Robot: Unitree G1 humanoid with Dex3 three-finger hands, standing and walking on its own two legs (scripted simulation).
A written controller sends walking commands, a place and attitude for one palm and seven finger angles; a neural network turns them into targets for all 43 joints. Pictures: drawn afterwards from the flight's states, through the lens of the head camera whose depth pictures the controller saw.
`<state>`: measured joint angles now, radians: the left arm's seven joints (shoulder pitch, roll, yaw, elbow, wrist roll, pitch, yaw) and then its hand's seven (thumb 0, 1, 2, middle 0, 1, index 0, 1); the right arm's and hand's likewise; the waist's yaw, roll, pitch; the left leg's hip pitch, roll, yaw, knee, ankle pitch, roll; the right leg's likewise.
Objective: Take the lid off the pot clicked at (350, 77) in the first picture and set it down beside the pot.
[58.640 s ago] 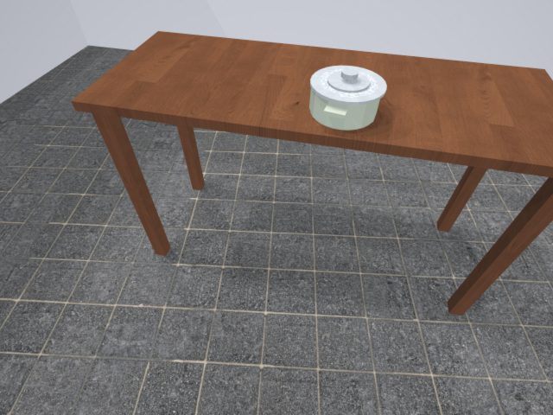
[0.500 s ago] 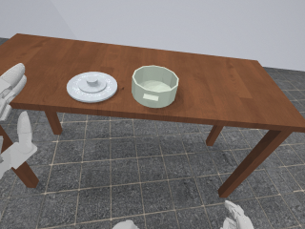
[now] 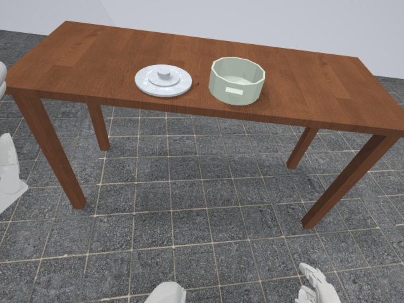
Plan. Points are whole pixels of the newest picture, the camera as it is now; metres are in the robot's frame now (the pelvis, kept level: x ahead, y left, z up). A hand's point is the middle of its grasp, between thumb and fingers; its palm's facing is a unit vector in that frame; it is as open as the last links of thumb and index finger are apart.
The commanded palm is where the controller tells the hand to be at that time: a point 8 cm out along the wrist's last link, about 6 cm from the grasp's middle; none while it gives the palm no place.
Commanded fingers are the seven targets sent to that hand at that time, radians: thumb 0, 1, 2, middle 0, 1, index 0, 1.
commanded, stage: stop stepping back and stand still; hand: left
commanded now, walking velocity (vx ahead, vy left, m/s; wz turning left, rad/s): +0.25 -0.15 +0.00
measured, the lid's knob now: (163, 72) +0.77 +0.21 +0.05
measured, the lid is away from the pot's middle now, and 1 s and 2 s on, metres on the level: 0.24 0.24 0.24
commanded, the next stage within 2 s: let the arm hang, fingers relaxed in 1.24 s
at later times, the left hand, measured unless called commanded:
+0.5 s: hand out of the picture +0.14 +0.30 +0.19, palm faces +0.51 -0.73 -0.46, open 7.4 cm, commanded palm none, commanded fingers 0.00 0.90 0.90 -0.20 -0.30 -0.20 -0.30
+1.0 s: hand out of the picture -0.06 +0.21 -0.16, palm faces +0.22 -0.95 -0.24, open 7.2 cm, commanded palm none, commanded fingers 0.00 0.90 0.90 -0.20 -0.30 -0.20 -0.30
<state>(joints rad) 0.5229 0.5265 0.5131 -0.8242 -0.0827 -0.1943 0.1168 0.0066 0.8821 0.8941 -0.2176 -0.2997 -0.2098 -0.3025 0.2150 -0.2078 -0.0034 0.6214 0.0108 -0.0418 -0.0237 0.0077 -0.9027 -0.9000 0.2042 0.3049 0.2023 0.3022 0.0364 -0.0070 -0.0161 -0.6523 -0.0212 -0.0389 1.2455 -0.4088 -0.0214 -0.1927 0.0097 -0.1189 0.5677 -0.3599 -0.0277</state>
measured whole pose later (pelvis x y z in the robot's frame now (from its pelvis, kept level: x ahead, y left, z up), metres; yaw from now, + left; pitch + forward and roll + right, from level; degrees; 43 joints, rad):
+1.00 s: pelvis +0.01 +0.03 +0.01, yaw +10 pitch +2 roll +0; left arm 0.34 0.19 0.04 1.07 0.00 0.02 0.03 -0.02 0.95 0.89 -0.21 -0.30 -0.20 -0.30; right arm 0.29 -0.13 -0.04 0.97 -0.01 0.01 -0.06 0.01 -0.93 -0.90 0.20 0.30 0.20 0.30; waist 0.01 -0.01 0.07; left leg -0.27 -0.01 0.04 0.56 -0.33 0.03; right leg -0.24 0.02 0.00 0.56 -0.36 -0.01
